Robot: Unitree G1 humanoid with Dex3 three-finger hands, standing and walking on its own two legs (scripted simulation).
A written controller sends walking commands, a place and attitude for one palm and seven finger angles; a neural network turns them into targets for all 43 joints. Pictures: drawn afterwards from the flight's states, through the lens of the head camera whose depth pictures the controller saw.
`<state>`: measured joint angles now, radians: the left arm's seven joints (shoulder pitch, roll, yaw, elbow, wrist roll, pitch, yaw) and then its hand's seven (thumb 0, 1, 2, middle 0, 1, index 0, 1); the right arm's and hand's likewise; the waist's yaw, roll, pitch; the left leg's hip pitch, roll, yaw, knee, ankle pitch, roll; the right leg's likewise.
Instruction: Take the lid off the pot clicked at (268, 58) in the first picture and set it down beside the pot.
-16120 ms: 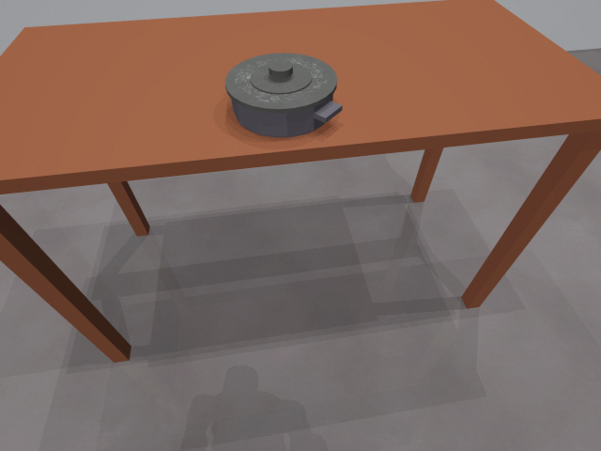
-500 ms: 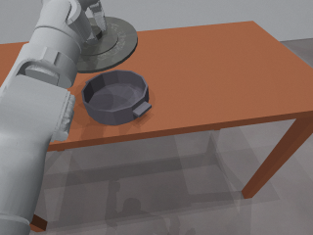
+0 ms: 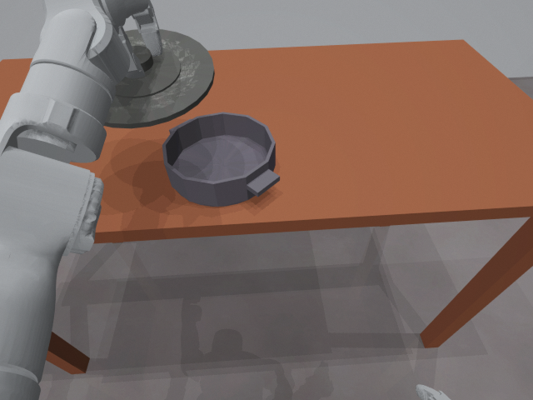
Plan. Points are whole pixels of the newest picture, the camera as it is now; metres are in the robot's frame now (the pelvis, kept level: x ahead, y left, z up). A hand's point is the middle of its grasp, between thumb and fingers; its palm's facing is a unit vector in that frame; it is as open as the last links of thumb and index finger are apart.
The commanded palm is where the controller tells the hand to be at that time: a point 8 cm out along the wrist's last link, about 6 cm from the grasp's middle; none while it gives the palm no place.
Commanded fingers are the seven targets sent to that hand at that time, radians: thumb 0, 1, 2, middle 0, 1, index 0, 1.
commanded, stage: move the lid sideways beside the pot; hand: left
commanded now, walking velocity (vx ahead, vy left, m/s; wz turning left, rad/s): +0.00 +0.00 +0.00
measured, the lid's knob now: (135, 59) +0.50 +0.18 +0.28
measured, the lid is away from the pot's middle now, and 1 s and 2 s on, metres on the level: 0.09 0.21 0.24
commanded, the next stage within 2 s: lower the lid onto the table in 1.52 s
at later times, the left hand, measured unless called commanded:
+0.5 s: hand (89, 55) +0.46 +0.22 +0.30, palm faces -0.22 -0.16 -0.96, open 7.4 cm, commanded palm +0.45 +0.23 +0.37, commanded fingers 0.00 0.75 0.91 -0.81 -1.10 -0.78 -1.09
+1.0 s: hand (36, 64) +0.45 +0.28 +0.30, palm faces -0.20 -0.16 -0.97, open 7.4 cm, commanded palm +0.44 +0.28 +0.37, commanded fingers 0.00 0.75 0.91 -0.81 -1.10 -0.78 -1.09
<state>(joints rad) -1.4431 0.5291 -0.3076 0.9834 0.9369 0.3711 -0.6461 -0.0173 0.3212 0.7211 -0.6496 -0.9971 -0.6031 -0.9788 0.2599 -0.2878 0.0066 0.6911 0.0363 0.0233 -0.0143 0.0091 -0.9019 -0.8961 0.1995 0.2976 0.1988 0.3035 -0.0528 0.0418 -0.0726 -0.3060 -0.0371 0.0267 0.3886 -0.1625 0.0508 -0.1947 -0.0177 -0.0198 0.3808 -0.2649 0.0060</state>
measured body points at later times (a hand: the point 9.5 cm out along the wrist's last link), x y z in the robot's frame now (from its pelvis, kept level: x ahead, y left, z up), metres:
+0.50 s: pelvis -0.01 +0.00 +0.00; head +0.01 -0.01 +0.45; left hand +0.47 +0.23 +0.36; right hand +0.06 -0.27 -0.12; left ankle +0.02 +0.09 -0.74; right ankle -0.05 -0.13 -0.74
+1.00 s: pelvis +0.00 +0.01 +0.00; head +0.02 +0.00 +0.45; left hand +0.45 +0.29 +0.35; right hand +0.09 -0.27 -0.12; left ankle +0.02 +0.09 -0.74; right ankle -0.05 -0.13 -0.74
